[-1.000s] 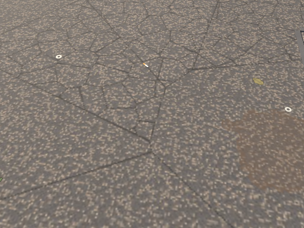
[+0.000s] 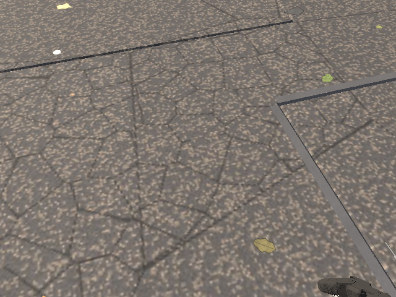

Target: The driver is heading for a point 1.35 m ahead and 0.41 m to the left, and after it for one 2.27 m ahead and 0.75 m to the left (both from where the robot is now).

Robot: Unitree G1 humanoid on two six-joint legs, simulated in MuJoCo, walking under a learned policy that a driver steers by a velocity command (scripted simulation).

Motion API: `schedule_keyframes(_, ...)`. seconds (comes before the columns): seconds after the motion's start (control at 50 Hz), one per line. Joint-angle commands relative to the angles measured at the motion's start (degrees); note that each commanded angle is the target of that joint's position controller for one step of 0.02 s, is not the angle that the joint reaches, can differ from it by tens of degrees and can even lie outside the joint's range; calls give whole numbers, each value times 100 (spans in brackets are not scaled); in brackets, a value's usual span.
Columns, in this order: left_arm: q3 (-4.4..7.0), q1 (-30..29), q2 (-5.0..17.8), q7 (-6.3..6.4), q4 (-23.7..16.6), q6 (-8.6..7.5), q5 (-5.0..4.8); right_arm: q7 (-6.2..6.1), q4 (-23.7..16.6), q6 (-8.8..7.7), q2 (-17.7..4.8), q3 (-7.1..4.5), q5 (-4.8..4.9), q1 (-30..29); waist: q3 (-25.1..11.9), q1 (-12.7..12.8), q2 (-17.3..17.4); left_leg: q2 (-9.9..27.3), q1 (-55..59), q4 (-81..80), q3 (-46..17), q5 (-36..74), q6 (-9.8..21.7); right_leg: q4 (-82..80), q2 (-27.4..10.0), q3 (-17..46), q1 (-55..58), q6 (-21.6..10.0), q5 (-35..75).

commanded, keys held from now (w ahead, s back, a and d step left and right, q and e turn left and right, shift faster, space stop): w+shift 0.30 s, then w+q+shift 0.70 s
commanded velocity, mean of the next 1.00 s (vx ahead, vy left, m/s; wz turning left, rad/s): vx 1.00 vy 0.00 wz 0.39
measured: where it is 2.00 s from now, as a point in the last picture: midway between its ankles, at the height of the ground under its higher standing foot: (140, 90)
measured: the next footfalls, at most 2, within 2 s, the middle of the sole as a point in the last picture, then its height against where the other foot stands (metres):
left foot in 0.18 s outside the picture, level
right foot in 0.62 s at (241, 209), level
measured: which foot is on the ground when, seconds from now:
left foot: up 0.00-0.16, down 0.18-0.62, up 0.64-1.00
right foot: down 0.00-0.16, up 0.18-0.60, down 0.62-1.00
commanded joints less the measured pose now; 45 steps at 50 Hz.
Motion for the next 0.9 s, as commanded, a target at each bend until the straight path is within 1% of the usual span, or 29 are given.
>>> schedule_keyframes(0.02,142,266,717,-25,-233,-191,-92,81,-435,-52,-302,-9,102,-767,520,216,19,-500,1068,-1622,828,1439,231,-1208,-1224,664,-1051,-108,3744)
schedule_keyframes(0.06,156,290,883,-12,-179,-213,-63,46,-476,-74,-368,-29,171,-844,323,242,-257,-752,1339,-2192,837,1848,423,-1171,-1437,621,-299,8,4670)
schedule_keyframes(0.1,187,178,1112,44,-160,-224,10,-14,-426,-93,-671,-137,154,-590,-46,6,-506,-1113,1710,-2425,870,1403,580,-608,-1656,520,506,131,6384)
schedule_keyframes(0.14,244,-58,1359,121,-145,-141,193,-135,-64,-88,-1164,-357,195,740,-773,-772,-793,-1368,2874,-2353,612,570,740,844,-1899,566,862,209,7403)
schedule_keyframes(0.16,273,-443,1433,150,-203,-60,271,-231,309,-51,-1334,-469,215,1954,-1190,-1476,-750,-1300,3914,-2485,613,222,799,2250,-1836,424,506,196,7118)
schedule_keyframes(0.18,221,-731,1172,156,-300,-45,329,-346,592,0,-1619,-599,152,3112,-1622,-1982,-523,-666,5227,-2046,27,-818,962,4229,-1531,293,-596,196,5708)
schedule_keyframes(0.2,-46,358,-5,19,-550,-78,5,-307,641,-45,-2066,-719,-118,2927,-2208,-859,1744,1145,6906,-2531,-3289,-1958,1919,6826,-440,271,-3123,507,-679)
schedule_keyframes(0.22,-62,-32,470,55,-547,-150,17,-154,578,-13,-1533,-676,2,2622,-2231,-1105,928,1047,6723,-3657,-4712,-2846,1912,7082,-545,619,-3892,312,-758)
schedule_keyframes(0.24,-43,-663,580,68,-695,-142,-7,-119,577,-64,-1181,-615,27,1978,-1037,-860,374,872,5704,-3902,-3691,-2747,1757,6791,-998,606,-4205,287,-48)
schedule_keyframes(0.26,-69,-1019,621,28,-768,-128,70,-84,649,-91,-808,-539,33,1806,-567,-765,-270,662,4841,-4000,-2986,-2159,1630,6435,-1183,507,-4037,287,193)
schedule_keyframes(0.3,-137,-1101,406,-103,-917,1,205,-127,916,-155,-522,-422,34,1898,-119,-375,-179,218,3675,-4245,-2044,-1664,1369,6027,-1384,559,-3666,357,195)
schedule_keyframes(0.34,-231,-1293,220,-191,-1112,96,335,-134,1132,-231,-582,-408,204,2104,173,-169,155,-45,3226,-4600,-1752,-1534,1376,5503,-1676,337,-3821,527,89)
schedule_keyframes(0.38,-311,-1979,261,-237,-1469,96,411,-115,1162,-296,-739,-439,261,2263,549,-223,113,-185,2832,-5014,-1526,-1138,1530,4696,-1883,34,-4167,763,450)
schedule_keyframes(0.44,-447,-2885,219,-342,-1817,-12,291,-115,1099,-333,-912,-527,298,2305,741,-380,39,-611,2288,-5243,-874,321,1402,2559,-1745,-299,-3284,977,1792)
schedule_keyframes(0.5,-450,-3223,282,-309,-1887,-15,181,-90,1135,-357,-1234,-621,397,2556,481,-563,134,-439,2787,-5298,-922,1754,1284,1752,-1420,-482,-2367,939,2575)
schedule_keyframes(0.54,-369,-3201,498,-195,-1916,-26,205,-106,1174,-315,-1304,-634,372,2665,167,-551,220,-389,3723,-4590,-919,3045,1145,1363,-1251,-432,-2199,830,2197)
schedule_keyframes(0.58,-182,-2031,887,-48,-1604,-78,227,-146,1182,-250,-1578,-698,285,2646,-740,4,428,-428,4040,-2781,-904,4223,942,1293,-977,-377,-859,691,1219)
schedule_keyframes(0.6,-66,-973,1100,52,-1337,-97,245,-150,1094,-222,-1609,-722,275,2386,-1250,580,384,-644,3291,-1339,-870,3444,853,1351,-1347,-149,445,647,1024)
schedule_keyframes(0.62,95,165,1553,182,-1218,-95,400,-149,874,-244,-1062,-607,243,2310,-2139,910,-251,-959,2345,599,-630,1402,880,1403,-2690,1146,1702,583,-906)
schedule_keyframes(0.64,173,-75,1866,146,-1259,-60,524,-153,517,-236,-284,-429,589,2905,-3024,232,-2051,-1524,629,2503,-364,-2053,721,300,-4193,4263,2799,17,-2143)
schedule_keyframes(0.66,189,-540,1457,106,-1321,9,415,-211,554,-151,-754,-468,478,2525,-2426,218,-1402,-1119,-128,2903,-344,-1632,813,-129,-3919,4375,2241,-65,-2689)
schedule_keyframes(0.68,58,-923,861,92,-1315,-17,361,-188,572,-90,-865,-501,369,1970,-1361,218,-736,-837,-355,2643,-292,-1161,800,-61,-3574,3197,1392,55,-2076)
schedule_keyframes(0.7,14,-998,625,72,-1189,-42,358,-127,547,-42,-798,-499,321,1726,-771,117,-348,-674,-201,2368,-257,-1009,755,-169,-3349,2371,616,138,-948)
schedule_keyframes(0.72,-15,-964,515,88,-1047,-70,331,-53,487,32,-704,-503,221,1523,-452,-11,-322,-528,-31,2166,-293,-975,722,-297,-3068,1660,91,286,-211)
schedule_keyframes(0.74,-28,-886,483,91,-914,-117,289,13,434,148,-554,-482,160,1646,-335,-215,-607,-454,102,2116,-257,-996,655,-367,-3063,1230,-228,322,130)
schedule_keyframes(0.8,-56,-787,284,10,-638,-253,106,134,50,374,-365,-410,110,1015,54,-406,-571,-237,-295,1897,-96,-747,581,-719,-2928,146,-526,505,1078)
schedule_keyframes(0.84,-57,-952,290,1,-590,-299,116,225,-183,393,-365,-363,115,628,206,-521,-566,-334,-234,1408,142,-39,595,-908,-2538,-780,-766,655,1718)
schedule_keyframes(0.86,-32,-1021,449,-4,-609,-342,135,267,-373,384,-351,-318,130,450,345,-622,-699,-255,-89,915,163,306,630,-950,-2604,-1006,-960,657,2079)
schedule_keyframes(0.9,2,-1011,588,15,-560,-354,124,342,-491,372,-503,-294,131,4,599,-596,-335,-448,354,-190,631,814,765,-1189,-2387,-1596,-981,763,2599)
Over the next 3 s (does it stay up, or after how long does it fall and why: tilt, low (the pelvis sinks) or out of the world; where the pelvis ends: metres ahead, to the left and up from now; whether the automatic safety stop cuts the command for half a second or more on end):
stays up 1.56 0.37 0.01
